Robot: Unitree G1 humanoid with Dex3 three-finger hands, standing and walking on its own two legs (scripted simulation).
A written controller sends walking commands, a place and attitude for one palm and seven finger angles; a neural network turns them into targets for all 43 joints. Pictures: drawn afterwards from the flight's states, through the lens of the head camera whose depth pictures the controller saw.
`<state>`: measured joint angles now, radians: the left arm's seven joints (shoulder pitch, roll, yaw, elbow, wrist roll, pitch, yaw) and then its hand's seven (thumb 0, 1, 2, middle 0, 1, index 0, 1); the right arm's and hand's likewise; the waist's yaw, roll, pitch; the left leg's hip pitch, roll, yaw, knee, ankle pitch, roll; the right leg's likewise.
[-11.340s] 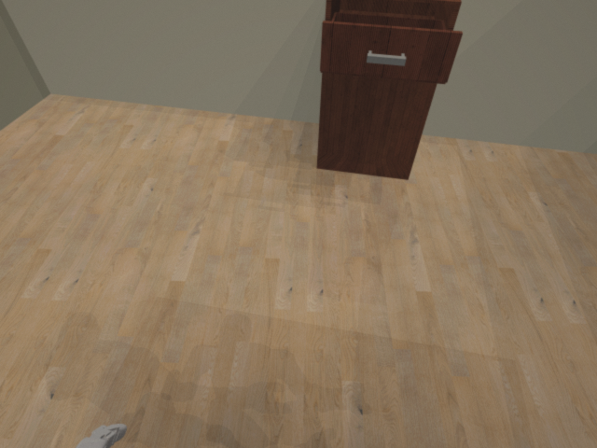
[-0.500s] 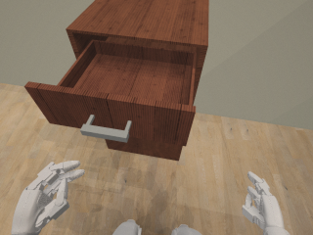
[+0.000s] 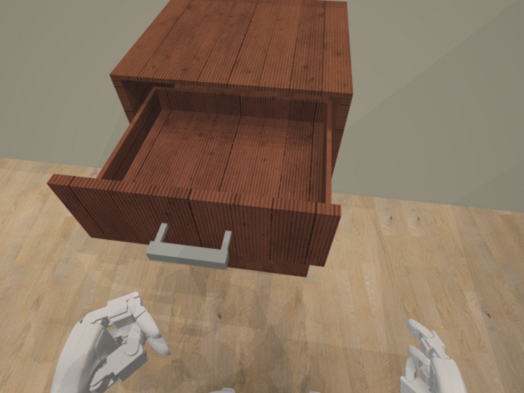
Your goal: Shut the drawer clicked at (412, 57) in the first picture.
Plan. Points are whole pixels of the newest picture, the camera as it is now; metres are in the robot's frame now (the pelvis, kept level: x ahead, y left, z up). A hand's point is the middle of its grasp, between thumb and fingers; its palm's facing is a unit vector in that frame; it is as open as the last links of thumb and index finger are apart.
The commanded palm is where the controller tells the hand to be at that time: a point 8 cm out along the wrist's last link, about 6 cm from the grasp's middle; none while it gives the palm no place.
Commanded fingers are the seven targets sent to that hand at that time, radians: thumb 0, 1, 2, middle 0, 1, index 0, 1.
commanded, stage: raise the hand and make a fist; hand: left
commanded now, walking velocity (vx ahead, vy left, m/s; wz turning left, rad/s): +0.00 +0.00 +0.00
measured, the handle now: (191, 244) +0.34 +0.14 +0.03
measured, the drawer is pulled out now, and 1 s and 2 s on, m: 0.28 0.28 0.28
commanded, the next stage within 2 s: bring the fist close to the handle in 0.90 s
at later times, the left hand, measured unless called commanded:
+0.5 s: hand (130, 349) +0.16 +0.15 +0.12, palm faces -0.06 -1.00 -0.02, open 3.3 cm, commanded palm +0.12 +0.19 +0.12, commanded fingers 0.00 0.90 0.90 -1.40 -1.60 -1.40 -1.60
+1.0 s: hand (165, 351) +0.16 +0.11 +0.12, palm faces -0.07 -1.00 -0.05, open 3.3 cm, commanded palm +0.12 +0.17 +0.12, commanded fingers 0.00 0.90 0.90 -1.40 -1.60 -1.40 -1.60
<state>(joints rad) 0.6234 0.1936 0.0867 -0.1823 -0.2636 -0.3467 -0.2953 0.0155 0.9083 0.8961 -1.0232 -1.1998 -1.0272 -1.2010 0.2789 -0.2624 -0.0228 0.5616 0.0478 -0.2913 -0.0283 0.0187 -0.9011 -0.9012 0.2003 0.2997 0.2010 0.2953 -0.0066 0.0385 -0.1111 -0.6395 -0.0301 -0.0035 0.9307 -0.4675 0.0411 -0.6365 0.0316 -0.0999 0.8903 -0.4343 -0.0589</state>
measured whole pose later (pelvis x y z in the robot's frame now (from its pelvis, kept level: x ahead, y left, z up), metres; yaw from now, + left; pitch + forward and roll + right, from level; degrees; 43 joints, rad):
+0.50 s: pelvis +0.01 +0.03 +0.00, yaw +0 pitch +7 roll -2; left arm 0.76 0.17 -0.09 -0.58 -0.15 -0.18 -0.12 0.02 0.90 0.90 -1.39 -1.59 -1.39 -1.59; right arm 0.25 -0.20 0.05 0.40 0.05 -0.18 0.02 0.02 -0.90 -0.90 0.20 0.30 0.20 0.30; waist 0.04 0.06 -0.13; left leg -0.58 -0.05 0.02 0.94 -0.49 0.08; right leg -0.57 0.01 -0.08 0.89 -0.45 -0.01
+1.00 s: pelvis +0.01 +0.00 +0.00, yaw +0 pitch +7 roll -1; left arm 0.78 0.18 -0.07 -0.56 -0.15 -0.21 -0.12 0.02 0.90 0.90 -1.40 -1.60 -1.40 -1.60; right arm 0.28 -0.23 0.02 0.43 0.06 -0.19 0.00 0.02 -0.90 -0.90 0.20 0.30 0.20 0.30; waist 0.00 0.06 -0.14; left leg -0.56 -0.03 0.00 0.93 -0.49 0.04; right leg -0.56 0.04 -0.09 0.89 -0.46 -0.06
